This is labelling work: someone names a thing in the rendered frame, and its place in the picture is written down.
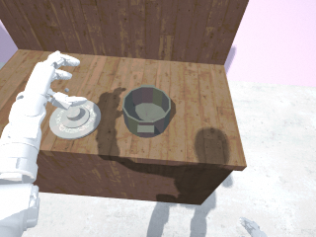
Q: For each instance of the pot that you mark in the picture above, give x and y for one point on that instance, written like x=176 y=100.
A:
x=146 y=111

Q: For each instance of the robot left hand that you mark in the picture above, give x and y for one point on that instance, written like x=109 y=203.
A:
x=46 y=72

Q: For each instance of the left robot forearm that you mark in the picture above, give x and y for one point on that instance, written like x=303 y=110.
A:
x=20 y=139

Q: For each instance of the robot right hand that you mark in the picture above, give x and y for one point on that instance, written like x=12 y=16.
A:
x=252 y=227

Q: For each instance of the knob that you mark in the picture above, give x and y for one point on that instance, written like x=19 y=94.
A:
x=73 y=113

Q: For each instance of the table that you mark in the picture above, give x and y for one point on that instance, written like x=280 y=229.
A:
x=179 y=46

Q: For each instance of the lid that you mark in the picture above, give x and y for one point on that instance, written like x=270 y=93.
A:
x=65 y=128

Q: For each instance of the left robot upper arm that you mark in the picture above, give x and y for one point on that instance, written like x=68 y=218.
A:
x=19 y=208

